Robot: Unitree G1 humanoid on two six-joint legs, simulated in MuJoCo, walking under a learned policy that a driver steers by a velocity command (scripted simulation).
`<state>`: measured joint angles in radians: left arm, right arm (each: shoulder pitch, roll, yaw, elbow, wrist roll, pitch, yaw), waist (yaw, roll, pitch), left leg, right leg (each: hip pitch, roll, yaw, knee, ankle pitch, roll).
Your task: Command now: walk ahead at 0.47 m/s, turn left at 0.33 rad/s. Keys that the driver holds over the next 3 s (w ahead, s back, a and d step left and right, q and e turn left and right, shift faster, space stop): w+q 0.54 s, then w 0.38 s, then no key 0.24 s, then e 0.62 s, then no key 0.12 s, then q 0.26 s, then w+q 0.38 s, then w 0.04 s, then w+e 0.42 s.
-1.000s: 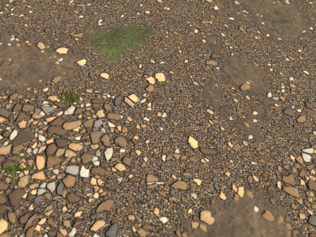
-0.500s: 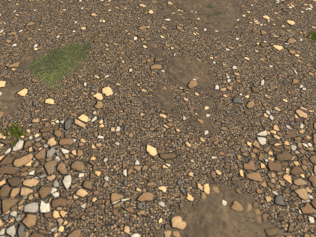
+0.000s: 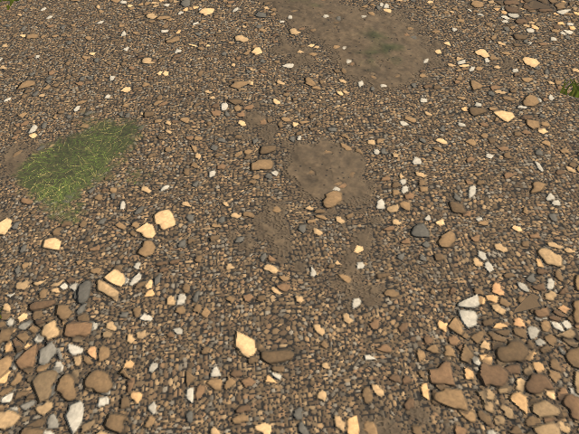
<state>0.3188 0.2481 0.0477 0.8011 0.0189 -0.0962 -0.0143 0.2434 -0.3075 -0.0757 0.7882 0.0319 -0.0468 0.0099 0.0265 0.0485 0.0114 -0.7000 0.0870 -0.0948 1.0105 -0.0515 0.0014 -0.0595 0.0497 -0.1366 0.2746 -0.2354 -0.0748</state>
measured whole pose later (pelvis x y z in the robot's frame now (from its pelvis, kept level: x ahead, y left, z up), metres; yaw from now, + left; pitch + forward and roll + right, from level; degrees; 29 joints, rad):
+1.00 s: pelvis +0.58 +0.05 +0.00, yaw +24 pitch +2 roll -1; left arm 0.37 0.26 0.04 0.80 0.00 -0.09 -0.02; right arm 0.18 -0.28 -0.05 0.67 0.00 -0.05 0.00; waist 0.06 0.04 0.02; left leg -0.63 0.08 -0.05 0.90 -0.20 -0.01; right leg -0.15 0.05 -0.02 0.31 -0.18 -0.06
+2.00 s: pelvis +0.72 +0.09 -0.01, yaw +4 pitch +1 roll +1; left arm 0.16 0.27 0.04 0.67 0.01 0.02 0.03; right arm 0.12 -0.29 -0.07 0.83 0.01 0.01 -0.02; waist 0.00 0.01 0.02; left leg -0.34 0.02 -0.04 0.66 -0.31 -0.07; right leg -0.28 0.08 0.11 0.48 -0.22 -0.06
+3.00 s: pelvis +0.96 +0.31 +0.00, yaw +15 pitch +1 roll +1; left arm 0.20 0.29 0.07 0.74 -0.03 -0.05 -0.02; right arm 0.33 -0.25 -0.05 0.85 -0.01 -0.10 0.00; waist -0.06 -0.05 0.01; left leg 0.04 -0.07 0.18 0.20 -0.27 0.07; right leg -0.71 -0.08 0.07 0.80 0.07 -0.01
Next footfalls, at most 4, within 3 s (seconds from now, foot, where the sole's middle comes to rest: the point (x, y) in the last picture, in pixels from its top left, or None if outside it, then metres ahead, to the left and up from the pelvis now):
0.28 left None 0.31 0.11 -0.78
0.72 right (334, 377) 0.64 -0.02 -0.78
1.18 left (217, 332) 0.76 0.27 -0.78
1.58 right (319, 326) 0.78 0.01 -0.78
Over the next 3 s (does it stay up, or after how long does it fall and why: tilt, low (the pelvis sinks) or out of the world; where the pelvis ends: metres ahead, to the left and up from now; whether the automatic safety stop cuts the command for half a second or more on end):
stays up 0.96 0.31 0.00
